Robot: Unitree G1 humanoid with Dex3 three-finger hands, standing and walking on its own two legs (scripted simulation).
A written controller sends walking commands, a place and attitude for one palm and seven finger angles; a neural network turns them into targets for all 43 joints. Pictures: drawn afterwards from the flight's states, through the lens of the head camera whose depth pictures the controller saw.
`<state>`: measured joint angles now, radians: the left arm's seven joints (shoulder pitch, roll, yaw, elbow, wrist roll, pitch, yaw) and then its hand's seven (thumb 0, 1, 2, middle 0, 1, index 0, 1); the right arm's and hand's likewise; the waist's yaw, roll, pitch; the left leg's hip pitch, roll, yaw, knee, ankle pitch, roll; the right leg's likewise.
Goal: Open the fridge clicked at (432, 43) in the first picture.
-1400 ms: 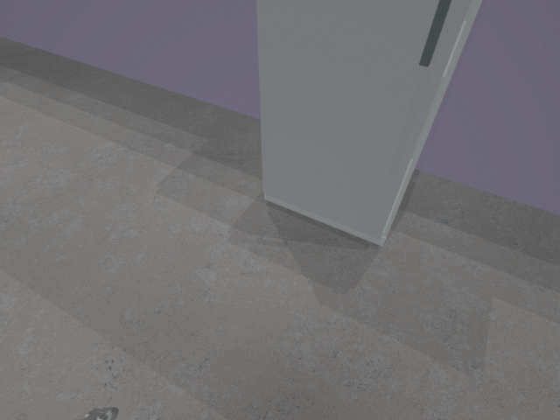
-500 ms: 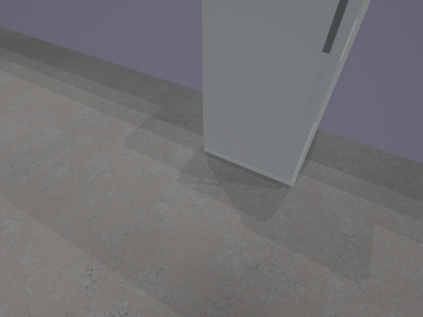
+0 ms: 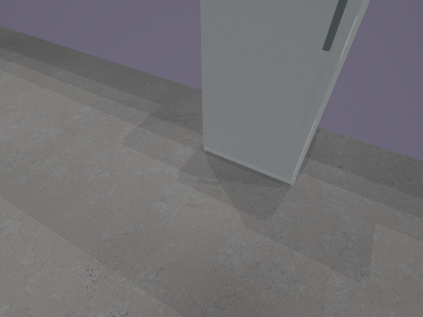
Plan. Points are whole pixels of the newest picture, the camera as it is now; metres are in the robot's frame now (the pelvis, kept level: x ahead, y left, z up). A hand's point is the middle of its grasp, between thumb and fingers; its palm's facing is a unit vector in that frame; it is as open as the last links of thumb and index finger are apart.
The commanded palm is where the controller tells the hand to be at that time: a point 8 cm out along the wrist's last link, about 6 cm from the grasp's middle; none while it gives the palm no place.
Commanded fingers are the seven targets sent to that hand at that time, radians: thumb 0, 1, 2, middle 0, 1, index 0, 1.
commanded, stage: look at it before walking up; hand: right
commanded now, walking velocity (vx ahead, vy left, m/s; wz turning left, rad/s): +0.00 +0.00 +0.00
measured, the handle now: out of the picture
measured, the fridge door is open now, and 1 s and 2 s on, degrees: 0 0 0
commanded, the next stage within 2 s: walk to a spot facing it in 0.04 s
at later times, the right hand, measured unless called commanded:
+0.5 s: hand out of the picture +0.08 -0.17 -0.19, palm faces -0.11 +0.97 -0.22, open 7.4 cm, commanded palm none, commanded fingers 0.00 -0.90 -0.90 0.20 0.30 0.20 0.30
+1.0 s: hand (288, 267) +0.29 -0.18 -0.21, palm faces -0.28 +0.94 -0.19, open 7.4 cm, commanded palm none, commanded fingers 0.00 -0.90 -0.90 0.20 0.30 0.20 0.30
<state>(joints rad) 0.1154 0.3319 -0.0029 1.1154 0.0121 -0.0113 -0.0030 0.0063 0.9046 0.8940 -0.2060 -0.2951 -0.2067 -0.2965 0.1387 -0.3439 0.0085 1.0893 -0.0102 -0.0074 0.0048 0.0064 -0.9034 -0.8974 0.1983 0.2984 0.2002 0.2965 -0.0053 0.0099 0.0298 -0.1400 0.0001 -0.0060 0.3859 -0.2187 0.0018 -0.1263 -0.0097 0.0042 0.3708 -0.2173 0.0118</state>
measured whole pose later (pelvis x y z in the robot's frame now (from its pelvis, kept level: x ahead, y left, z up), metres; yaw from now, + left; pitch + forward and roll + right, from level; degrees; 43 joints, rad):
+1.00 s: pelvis +0.26 +0.01 -0.03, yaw +24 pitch -1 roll +0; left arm 0.08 0.14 0.02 0.92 0.02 -0.08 0.00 0.00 0.91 0.89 -0.20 -0.29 -0.21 -0.30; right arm 0.38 -0.21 -0.08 1.06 -0.01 -0.01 0.00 0.01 -0.91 -0.90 0.20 0.30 0.20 0.30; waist -0.06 0.05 0.07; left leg -0.31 -0.02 -0.03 1.22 -0.49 0.02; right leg -0.40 -0.10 -0.18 0.68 -0.27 -0.03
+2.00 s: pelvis +0.40 +0.08 +0.00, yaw +20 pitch +1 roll +2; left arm 0.25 0.20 0.06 0.96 0.03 0.02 0.00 0.01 0.91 0.89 -0.21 -0.30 -0.21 -0.30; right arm 0.14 -0.26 -0.09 0.94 0.00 0.05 -0.02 0.01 -0.91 -0.90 0.19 0.30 0.19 0.30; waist 0.03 0.00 0.07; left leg -0.42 0.06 0.02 0.90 -0.44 -0.09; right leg -0.28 0.01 0.02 0.49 -0.23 -0.04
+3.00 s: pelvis +0.36 +0.11 -0.02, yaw -15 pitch -1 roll +0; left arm 0.23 0.22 0.07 0.94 0.02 0.05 -0.01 0.01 0.90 0.89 -0.21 -0.30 -0.21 -0.30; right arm 0.13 -0.22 -0.04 0.86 -0.01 0.02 -0.02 0.01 -0.91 -0.90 0.19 0.30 0.20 0.30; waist 0.03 -0.02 0.06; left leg -0.26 0.03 0.03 0.55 -0.28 -0.05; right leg -0.31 0.06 0.11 0.59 -0.27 -0.01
